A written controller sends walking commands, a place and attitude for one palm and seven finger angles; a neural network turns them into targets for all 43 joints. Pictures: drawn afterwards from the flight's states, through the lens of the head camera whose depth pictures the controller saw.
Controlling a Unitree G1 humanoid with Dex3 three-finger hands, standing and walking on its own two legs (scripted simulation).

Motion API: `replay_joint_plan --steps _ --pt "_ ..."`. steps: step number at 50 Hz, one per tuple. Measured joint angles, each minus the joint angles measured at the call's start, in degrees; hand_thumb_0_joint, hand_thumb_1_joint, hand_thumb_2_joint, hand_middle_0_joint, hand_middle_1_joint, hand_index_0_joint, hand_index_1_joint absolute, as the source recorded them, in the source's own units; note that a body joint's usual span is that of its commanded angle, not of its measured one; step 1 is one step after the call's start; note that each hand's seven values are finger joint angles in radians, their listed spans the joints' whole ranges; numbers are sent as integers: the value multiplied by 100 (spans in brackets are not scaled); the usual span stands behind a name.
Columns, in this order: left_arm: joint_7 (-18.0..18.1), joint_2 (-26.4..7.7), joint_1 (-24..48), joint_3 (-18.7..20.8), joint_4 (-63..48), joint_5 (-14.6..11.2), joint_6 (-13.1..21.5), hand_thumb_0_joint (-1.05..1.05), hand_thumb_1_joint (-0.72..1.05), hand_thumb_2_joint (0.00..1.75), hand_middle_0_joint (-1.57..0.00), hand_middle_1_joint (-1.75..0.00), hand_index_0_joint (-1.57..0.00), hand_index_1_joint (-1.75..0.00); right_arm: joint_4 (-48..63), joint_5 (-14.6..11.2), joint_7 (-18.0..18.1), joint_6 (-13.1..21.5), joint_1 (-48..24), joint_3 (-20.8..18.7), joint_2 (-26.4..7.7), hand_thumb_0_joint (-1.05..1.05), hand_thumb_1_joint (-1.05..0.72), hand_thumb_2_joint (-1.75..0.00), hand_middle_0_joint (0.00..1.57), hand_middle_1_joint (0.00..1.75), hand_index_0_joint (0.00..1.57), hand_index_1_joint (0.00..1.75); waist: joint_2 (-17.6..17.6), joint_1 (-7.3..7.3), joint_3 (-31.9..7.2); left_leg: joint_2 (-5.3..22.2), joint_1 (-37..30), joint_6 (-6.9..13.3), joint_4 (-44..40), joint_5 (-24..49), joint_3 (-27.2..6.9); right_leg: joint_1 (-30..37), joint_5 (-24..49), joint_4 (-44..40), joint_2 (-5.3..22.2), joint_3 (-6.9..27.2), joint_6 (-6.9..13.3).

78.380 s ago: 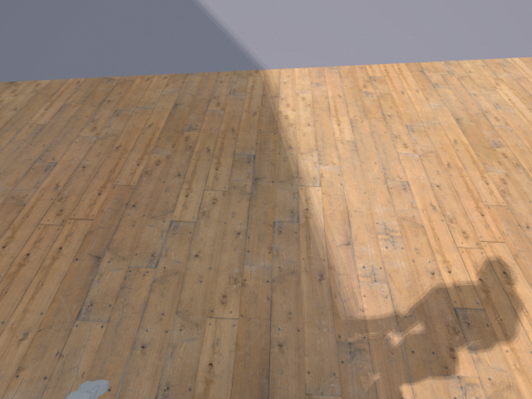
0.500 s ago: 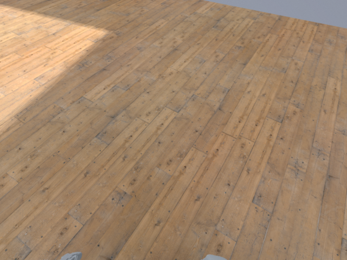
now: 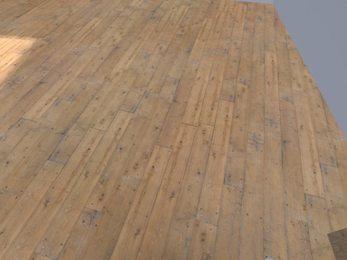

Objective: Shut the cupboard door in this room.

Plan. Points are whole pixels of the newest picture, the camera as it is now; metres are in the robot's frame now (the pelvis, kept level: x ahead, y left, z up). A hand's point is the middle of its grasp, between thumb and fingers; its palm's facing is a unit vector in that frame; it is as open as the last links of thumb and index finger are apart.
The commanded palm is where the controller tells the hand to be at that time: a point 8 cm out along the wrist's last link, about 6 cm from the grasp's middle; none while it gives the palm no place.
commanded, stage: turn to face it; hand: left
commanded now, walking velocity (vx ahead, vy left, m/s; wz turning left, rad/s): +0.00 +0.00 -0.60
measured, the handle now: out of the picture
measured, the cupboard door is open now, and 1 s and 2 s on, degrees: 16 16 16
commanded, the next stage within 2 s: take the last steps up to it in 1.94 s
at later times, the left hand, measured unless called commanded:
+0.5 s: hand (122, 242) +0.18 +0.14 -0.14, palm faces -0.29 -0.91 -0.29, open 7.4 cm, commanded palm none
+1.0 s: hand (129, 218) +0.24 +0.13 -0.16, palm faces -0.52 -0.83 -0.21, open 7.4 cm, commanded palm none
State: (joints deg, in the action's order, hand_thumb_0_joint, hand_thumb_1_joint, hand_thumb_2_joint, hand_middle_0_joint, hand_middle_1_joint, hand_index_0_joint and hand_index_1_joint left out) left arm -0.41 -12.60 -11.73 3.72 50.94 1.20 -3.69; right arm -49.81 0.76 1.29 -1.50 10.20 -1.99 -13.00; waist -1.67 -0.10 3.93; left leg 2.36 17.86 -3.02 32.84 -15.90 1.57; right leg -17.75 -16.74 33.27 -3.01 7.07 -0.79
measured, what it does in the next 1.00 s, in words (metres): steps on the spot, turning right: right foot, then left foot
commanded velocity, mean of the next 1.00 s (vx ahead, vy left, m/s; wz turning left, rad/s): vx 0.00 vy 0.00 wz -0.60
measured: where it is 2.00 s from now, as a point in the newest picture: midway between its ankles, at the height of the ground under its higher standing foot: outside the picture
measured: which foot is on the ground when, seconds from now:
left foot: down 0.00-0.38, up 0.40-0.80, down 0.82-1.00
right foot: down 0.00-0.00, up 0.02-0.38, down 0.40-0.82, up 0.84-1.00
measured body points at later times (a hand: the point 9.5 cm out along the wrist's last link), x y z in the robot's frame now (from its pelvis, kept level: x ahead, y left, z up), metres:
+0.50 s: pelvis +0.01 -0.03 +0.00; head +0.04 -0.07 +0.45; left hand +0.19 +0.19 -0.12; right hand -0.02 -0.30 -0.16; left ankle +0.01 +0.12 -0.66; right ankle -0.01 -0.12 -0.73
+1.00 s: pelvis +0.05 +0.00 +0.01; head +0.11 -0.01 +0.46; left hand +0.27 +0.18 -0.14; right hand -0.01 -0.26 -0.11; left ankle +0.10 +0.10 -0.73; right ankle -0.05 -0.09 -0.65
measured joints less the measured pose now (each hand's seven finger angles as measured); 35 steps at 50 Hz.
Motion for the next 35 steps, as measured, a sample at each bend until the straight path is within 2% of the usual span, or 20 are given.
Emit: replay_joint_plan --steps 1,3,5,8,11,16,19,20,21,23,26,30,35 --pt "-3 -52 26 30 29 -23 -37 1 90 90 -21 -30 -20 -30 0 23 13 40 -3 24 54 1 -91 -90 20 30 20 30 -86 -7 10 -14 -5 154 36 56 84 -132 -411 354 9 20 -15" --pt "-13 -143 57 73 52 -10 -95 1 90 90 -20 -30 -20 -30 34 74 15 58 27 102 136 1 -91 -90 20 30 20 30 -156 -45 46 65 -96 309 86 -98 252 -473 -1100 1415 5 -176 -56" --pt "-65 -213 84 125 63 19 -122 1 90 90 -20 -30 -20 -30 58 108 33 52 94 157 201 1 -91 -90 20 30 20 30 -143 -49 52 174 -251 331 -80 -128 369 -757 -1200 2343 50 -432 -132" --pt "-137 -271 141 165 25 19 -133 1 90 90 -20 -30 -20 -30 56 126 57 29 157 184 233 1 -91 -90 20 30 20 30 -50 -59 94 327 -457 308 -352 -27 533 -919 -1062 2871 205 -723 -231" --pt "-165 -282 207 170 -16 10 -142 1 90 90 -20 -30 -20 -30 20 127 56 39 199 156 221 1 -91 -90 20 30 20 30 55 -46 141 457 -588 278 -459 -12 731 -840 -962 2560 353 -874 -271" --pt "-184 -226 329 133 -59 16 -122 1 91 90 -20 -30 -20 -30 -68 125 7 16 273 60 109 1 -91 -90 20 30 20 30 221 43 185 649 -667 160 -231 -218 1113 -436 -805 1407 451 -1051 -199" --pt "-196 -186 351 82 -128 22 -36 1 90 90 -20 -30 -20 -30 -121 99 -28 -30 371 -18 -19 1 -91 -90 20 30 20 30 331 91 146 794 -571 23 249 -516 1295 39 -151 347 411 -1166 -70" --pt "-183 -175 349 65 -149 39 38 1 90 90 -20 -30 -20 -30 -147 73 -40 -60 396 -49 -72 1 -91 -90 20 30 20 30 363 84 123 839 -437 4 598 -681 1258 107 110 151 386 -1130 66" --pt "-150 -118 374 42 -136 36 102 1 90 90 -20 -30 -20 -30 -201 59 -35 -124 356 -83 -146 1 -91 -90 20 30 20 30 461 91 154 825 -225 -24 1130 -1079 990 46 25 294 319 -1114 177" --pt "-83 -8 365 -25 -130 14 158 0 90 90 -20 -30 -20 -30 -268 38 -1 -256 279 -130 -255 1 -91 -90 20 30 20 30 556 121 188 595 256 -54 2270 -1460 459 39 -184 367 269 -1058 289" --pt "-3 89 260 -63 -122 4 138 0 90 90 -20 -30 -20 -30 -294 45 -9 -307 153 -154 -293 1 -91 -90 20 30 20 30 496 100 164 365 787 -117 3142 -1096 176 147 -21 -28 236 -858 281" --pt "15 106 143 -84 -56 18 127 0 90 90 -20 -30 -20 -30 -161 55 -53 -231 26 -130 -226 1 -91 -90 20 30 20 30 304 92 130 261 1011 -210 2852 -677 27 226 256 -463 188 -586 310" --pt "1 109 37 -73 3 40 133 0 90 90 -21 -30 -20 -30 -70 29 -39 -179 -101 -93 -139 1 -91 -90 20 30 20 30 168 -1 84 138 794 -246 1892 -738 -89 222 310 -559 72 -299 271"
